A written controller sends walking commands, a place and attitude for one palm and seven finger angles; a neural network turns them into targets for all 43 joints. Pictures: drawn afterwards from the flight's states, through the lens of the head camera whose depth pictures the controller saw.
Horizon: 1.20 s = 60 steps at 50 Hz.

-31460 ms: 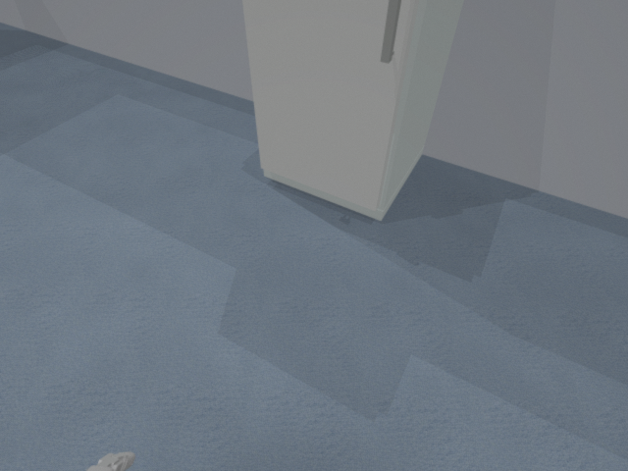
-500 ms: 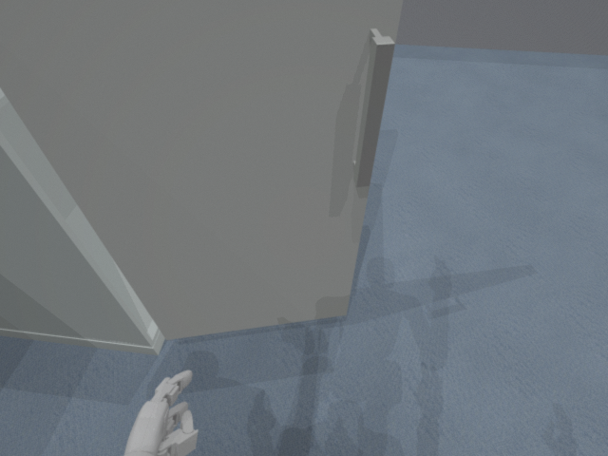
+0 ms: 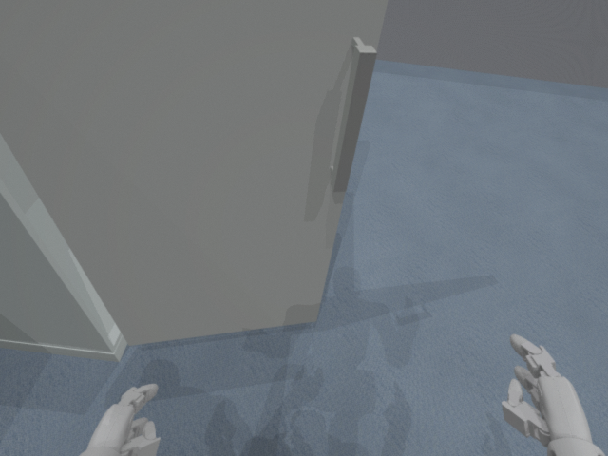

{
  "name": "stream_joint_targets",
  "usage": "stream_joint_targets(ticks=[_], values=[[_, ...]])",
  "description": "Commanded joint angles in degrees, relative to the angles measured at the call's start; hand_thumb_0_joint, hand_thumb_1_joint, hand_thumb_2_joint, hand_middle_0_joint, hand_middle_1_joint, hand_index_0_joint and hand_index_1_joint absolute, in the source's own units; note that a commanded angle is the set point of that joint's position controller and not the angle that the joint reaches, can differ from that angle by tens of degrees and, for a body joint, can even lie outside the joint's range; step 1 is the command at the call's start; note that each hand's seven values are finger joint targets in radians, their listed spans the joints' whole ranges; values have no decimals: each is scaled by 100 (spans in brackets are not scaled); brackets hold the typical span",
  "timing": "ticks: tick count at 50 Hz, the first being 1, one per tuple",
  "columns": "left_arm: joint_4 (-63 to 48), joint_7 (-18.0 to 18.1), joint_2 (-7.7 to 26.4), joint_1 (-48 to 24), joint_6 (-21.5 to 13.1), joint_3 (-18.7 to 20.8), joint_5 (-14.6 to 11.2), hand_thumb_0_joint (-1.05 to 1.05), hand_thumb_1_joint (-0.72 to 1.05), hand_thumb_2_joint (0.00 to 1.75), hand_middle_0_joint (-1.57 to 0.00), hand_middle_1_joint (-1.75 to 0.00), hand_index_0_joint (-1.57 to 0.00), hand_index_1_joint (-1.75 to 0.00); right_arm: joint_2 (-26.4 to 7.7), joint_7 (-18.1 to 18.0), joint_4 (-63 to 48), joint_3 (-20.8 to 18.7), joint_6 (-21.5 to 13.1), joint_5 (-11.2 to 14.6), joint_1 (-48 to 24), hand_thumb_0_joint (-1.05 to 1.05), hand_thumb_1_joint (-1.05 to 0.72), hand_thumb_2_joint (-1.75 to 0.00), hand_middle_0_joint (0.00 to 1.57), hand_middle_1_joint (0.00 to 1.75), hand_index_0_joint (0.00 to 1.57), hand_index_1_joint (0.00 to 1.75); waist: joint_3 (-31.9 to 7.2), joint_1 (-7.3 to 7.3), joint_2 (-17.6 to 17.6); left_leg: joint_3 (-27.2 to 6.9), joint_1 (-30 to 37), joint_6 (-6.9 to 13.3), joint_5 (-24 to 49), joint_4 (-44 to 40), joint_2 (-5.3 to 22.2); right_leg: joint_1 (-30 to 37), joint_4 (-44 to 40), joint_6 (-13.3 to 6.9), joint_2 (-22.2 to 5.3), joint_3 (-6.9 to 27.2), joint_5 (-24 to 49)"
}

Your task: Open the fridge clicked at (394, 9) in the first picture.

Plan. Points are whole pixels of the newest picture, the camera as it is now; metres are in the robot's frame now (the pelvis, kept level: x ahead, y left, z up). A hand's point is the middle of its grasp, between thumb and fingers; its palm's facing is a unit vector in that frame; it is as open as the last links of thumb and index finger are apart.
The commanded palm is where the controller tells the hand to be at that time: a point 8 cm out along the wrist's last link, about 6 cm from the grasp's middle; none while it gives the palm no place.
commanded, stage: let the arm hang, fingers relaxed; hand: right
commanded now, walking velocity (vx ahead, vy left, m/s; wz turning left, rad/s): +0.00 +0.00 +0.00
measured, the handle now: (346, 122) +0.64 -0.03 +0.13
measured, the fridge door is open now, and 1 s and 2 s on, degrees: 74 74 74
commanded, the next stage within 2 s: look to check the result in 0.96 s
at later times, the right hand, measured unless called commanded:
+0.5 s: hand out of the picture -0.03 -0.20 -0.16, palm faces -0.03 +0.97 -0.24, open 7.3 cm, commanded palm none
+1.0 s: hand out of the picture +0.04 -0.19 -0.16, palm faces -0.04 +0.98 -0.21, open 7.4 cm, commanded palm none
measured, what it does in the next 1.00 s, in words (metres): stands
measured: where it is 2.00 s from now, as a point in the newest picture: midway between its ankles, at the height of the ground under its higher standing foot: outside the picture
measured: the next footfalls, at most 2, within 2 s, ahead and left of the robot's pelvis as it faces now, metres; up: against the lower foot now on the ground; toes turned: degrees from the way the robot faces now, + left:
none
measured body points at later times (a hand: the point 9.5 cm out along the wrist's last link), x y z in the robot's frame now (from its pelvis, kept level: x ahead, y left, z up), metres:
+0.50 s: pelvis +0.00 +0.00 +0.02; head +0.02 +0.00 +0.46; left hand -0.01 +0.23 -0.14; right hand -0.02 -0.25 -0.14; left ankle -0.01 +0.12 -0.73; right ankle +0.01 -0.10 -0.73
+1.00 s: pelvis +0.00 +0.00 +0.02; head +0.01 -0.01 +0.47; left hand +0.01 +0.23 -0.14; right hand +0.04 -0.24 -0.14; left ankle -0.01 +0.12 -0.73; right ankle +0.01 -0.10 -0.73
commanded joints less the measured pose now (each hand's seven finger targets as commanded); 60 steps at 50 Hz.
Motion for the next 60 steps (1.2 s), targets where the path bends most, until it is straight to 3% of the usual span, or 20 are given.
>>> stream_joint_targets(ticks=[1, 5, 11, 12, 18, 23, 26, 28, 41, 60], values=[[-255, 88, 824, 27, 27, 222, 81, 0, 90, 90, -20, -30, -20, -30, -432, 103, 1354, 326, 101, -13, -341, 0, -90, -90, 20, 30, 20, 30, 63, 129, 1437, -700, 16, 399, 947, -692, 629, 310, -666, -141, -608, 820, 1262], [288, 125, 578, -21, 96, 51, 81, 0, 90, 90, -20, -30, -20, -30, -298, 39, 2650, 508, 154, 41, -336, 0, -90, -90, 20, 30, 20, 30, -7, -4, 251, -667, 631, 241, 956, -836, 442, 438, -1207, -103, -611, 747, 1319], [1025, 232, 201, 369, 125, 15, 40, 0, 90, 90, -20, -30, -20, -30, 1, 18, 3893, 531, 98, 87, -19, 0, -90, -90, 20, 30, 20, 30, -61, 17, -466, -656, 877, 307, 1060, -1327, 456, 811, -1387, -61, -590, 569, 957], [1078, 241, 196, 434, 144, 32, 20, 0, 90, 90, -20, -30, -20, -30, -4, 5, 3995, 540, 87, 83, -4, 0, -90, -90, 20, 30, 20, 30, 1, 24, -230, -627, 861, 306, 1058, -1408, 447, 842, -1354, -56, -612, 567, 954], [1501, 275, 42, 819, 163, 51, -10, 0, 90, 90, -20, -30, -20, -30, 220, -11, 4568, 621, 73, 98, 122, 0, -90, -90, 20, 30, 20, 30, 338, 75, 246, -553, 719, 282, 1018, -1567, 450, 924, -1531, -73, -676, 547, 907], [1692, 274, -26, 926, 159, 52, -9, 0, 90, 90, -20, -30, -20, -30, 282, -39, 4761, 642, 65, 102, 178, 0, -90, -90, 20, 30, 20, 30, 509, 57, 479, -530, 678, 263, 887, -1602, 454, 891, -1651, -81, -676, 546, 833], [1757, 275, -44, 928, 150, 64, 4, 0, 90, 90, -20, -30, -20, -30, 330, -49, 4794, 632, 72, 95, 147, 0, -90, -90, 20, 30, 20, 30, 595, 53, 412, -520, 644, 244, 853, -1571, 423, 867, -1761, -93, -695, 570, 760], [1800, 266, -130, 949, 134, 52, 1, 0, 90, 90, -20, -30, -20, -30, 342, -58, 4807, 630, 58, 92, 145, 0, -90, -90, 20, 30, 20, 30, 527, 43, 591, -528, 717, 229, 995, -1536, 441, 887, -1744, -90, -678, 546, 954], [1889, 262, -87, 761, 94, 64, 25, 0, 90, 90, -20, -30, -20, -30, 328, -62, 4709, 567, 37, 90, -94, 0, -90, -90, 20, 30, 20, 30, 615, 33, 309, -549, 745, 198, 1096, -1575, 465, 944, -1850, -51, -652, 526, 1132], [1864, 265, 228, 484, 99, 119, 2, 0, 90, 90, -20, -30, -20, -30, 56, -37, 4736, 545, -2, 91, -329, 0, -90, -90, 20, 30, 20, 30, 364, 75, 415, -594, 830, 218, 1287, -1696, 509, 1238, -1815, -40, -722, 523, 1337]])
